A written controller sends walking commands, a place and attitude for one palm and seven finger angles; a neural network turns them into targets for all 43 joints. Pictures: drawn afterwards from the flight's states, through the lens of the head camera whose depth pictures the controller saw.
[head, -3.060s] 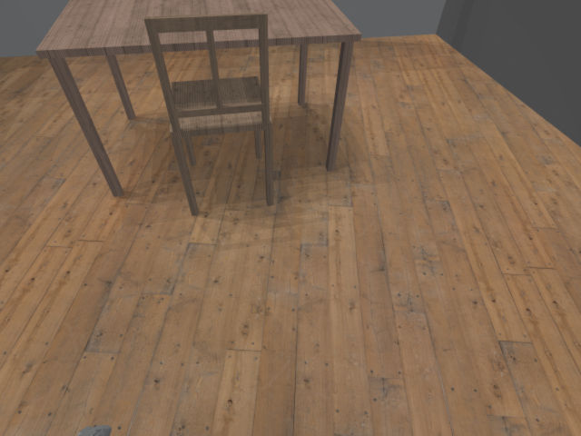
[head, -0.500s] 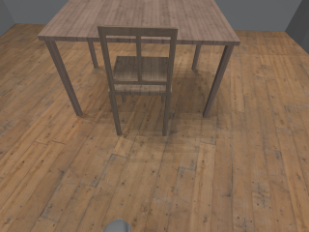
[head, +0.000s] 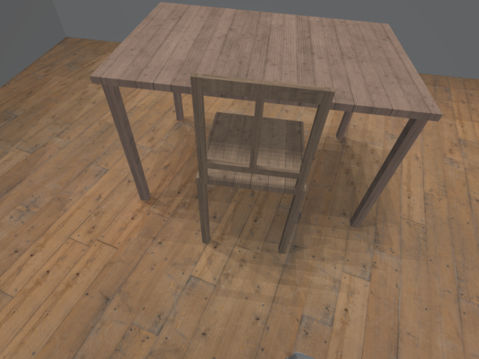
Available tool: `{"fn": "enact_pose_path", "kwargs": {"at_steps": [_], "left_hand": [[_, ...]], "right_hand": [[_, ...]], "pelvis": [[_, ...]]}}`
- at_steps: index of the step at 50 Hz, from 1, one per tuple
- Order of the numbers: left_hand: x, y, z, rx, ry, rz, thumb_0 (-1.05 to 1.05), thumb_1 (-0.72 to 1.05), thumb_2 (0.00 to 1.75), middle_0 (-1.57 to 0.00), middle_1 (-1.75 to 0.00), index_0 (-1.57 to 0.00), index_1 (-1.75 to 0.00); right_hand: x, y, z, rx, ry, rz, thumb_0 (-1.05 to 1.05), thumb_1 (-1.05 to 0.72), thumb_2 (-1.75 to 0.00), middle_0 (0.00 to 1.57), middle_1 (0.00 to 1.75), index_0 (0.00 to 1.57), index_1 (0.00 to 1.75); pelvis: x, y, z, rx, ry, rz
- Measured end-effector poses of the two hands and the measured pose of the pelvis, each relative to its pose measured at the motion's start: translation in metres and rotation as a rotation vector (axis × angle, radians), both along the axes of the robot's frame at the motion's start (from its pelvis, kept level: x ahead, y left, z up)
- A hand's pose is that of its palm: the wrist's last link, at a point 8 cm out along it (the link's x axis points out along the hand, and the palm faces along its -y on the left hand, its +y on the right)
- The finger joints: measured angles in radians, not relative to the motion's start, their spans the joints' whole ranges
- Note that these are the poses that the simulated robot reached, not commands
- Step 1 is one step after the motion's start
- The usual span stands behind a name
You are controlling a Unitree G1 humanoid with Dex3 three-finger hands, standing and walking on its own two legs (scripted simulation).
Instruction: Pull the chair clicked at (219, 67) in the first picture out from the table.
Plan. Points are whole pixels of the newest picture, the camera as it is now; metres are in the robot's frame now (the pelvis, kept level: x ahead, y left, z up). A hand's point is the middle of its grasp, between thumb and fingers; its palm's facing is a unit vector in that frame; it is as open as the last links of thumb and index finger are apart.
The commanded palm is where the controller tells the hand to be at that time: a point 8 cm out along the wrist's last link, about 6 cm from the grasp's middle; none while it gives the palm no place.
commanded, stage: take the last steps up to it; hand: left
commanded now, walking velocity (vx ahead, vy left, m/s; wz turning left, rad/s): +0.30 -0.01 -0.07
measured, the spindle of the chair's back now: (256, 135) +0.74 +0.00 -0.09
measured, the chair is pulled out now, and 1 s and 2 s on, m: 0.00 0.00 0.00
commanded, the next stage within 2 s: come to a stop and stand still in 0.56 s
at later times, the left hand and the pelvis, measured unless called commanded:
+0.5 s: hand (188, 357) +0.16 +0.11 -0.17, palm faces +0.05 -0.98 -0.17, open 7.3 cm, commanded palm none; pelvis +0.18 -0.06 +0.00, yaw -1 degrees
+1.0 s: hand (186, 273) +0.33 +0.14 -0.18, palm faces +0.01 -0.97 -0.25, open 7.4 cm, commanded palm none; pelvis +0.28 -0.05 -0.01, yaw -3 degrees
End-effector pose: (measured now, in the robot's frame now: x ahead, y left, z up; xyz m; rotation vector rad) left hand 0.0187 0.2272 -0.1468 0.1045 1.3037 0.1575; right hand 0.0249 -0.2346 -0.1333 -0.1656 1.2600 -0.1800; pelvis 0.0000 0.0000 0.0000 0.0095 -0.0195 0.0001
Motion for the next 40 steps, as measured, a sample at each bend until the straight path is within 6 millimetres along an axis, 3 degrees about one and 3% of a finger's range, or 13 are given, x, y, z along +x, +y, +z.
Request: {"fn": "enact_pose_path", "kwargs": {"at_steps": [9,13,16,24,32,35,40], "left_hand": [[0.122,-0.031,0.007,0.052,-0.091,-0.095,0.01,0.92,0.9,-0.19,-0.3,-0.2,-0.29],[0.151,-0.049,0.005,0.059,-0.138,-0.082,0.0,0.92,0.9,-0.19,-0.3,-0.2,-0.29],[0.152,-0.058,0.009,0.058,-0.104,-0.045,0.0,0.92,0.9,-0.2,-0.3,-0.2,-0.29],[0.138,-0.07,0.007,0.013,0.07,0.001,0.0,0.93,0.9,-0.2,-0.3,-0.2,-0.29],[0.145,-0.059,-0.019,-0.056,0.209,0.068,0.01,0.91,0.9,-0.2,-0.3,-0.2,-0.29],[0.166,-0.048,-0.025,-0.051,0.231,0.049,0.01,0.91,0.9,-0.2,-0.3,-0.2,-0.29],[0.226,-0.035,-0.016,-0.014,0.156,0.017,0.01,0.91,0.9,-0.19,-0.3,-0.2,-0.29]], "right_hand": [[-0.021,-0.015,-0.025,0.086,0.209,-0.114,0.0,-0.91,-0.9,0.2,0.3,0.2,0.3],[-0.006,-0.029,-0.033,0.11,0.279,-0.109,0.0,-0.91,-0.9,0.2,0.3,0.2,0.3],[0.032,-0.041,-0.027,0.101,0.247,-0.091,0.01,-0.91,-0.9,0.2,0.3,0.2,0.3],[0.164,-0.055,-0.011,0.057,0.058,-0.031,0.01,-0.92,-0.9,0.2,0.3,0.19,0.3],[0.283,-0.035,-0.008,-0.002,-0.078,0.069,0.0,-0.92,-0.9,0.19,0.3,0.19,0.3],[0.304,-0.022,-0.006,-0.009,-0.105,0.064,0.0,-0.92,-0.9,0.19,0.3,0.19,0.3],[0.314,-0.012,-0.003,-0.008,-0.077,0.023,-0.01,-0.94,-0.9,0.2,0.3,0.2,0.3]], "pelvis": [[0.07,-0.038,-0.011,0.021,-0.002,-0.026],[0.097,-0.054,-0.017,0.001,-0.008,-0.016],[0.119,-0.06,-0.009,-0.006,-0.001,-0.013],[0.173,-0.061,0.001,-0.012,0.021,-0.009],[0.234,-0.034,-0.016,-0.039,0.01,-0.015],[0.249,-0.028,-0.018,-0.014,0.001,-0.029],[0.268,-0.024,-0.008,0.002,0.004,-0.038]]}}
